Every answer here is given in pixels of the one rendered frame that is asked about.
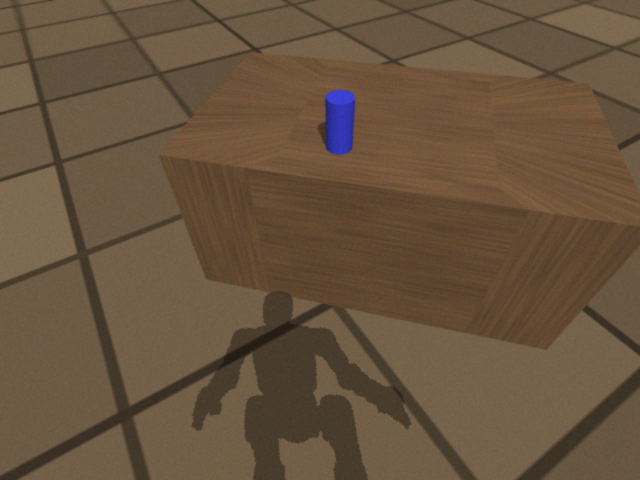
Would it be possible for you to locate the can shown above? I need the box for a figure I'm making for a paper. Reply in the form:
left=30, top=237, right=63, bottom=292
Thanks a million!
left=326, top=90, right=355, bottom=155

